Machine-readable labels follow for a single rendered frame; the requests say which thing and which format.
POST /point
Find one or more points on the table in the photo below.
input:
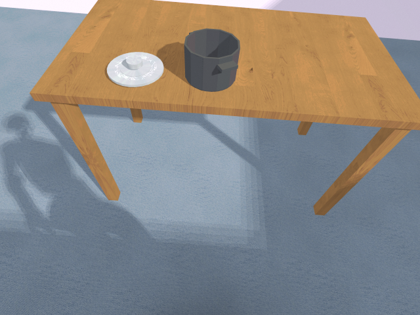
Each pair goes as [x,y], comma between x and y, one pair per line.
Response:
[296,66]

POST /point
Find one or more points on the lid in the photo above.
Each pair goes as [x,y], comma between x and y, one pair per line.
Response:
[150,72]

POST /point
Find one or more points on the knob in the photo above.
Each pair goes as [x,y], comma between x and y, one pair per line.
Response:
[134,62]

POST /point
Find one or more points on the pot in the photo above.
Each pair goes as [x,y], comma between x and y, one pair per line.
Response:
[211,59]

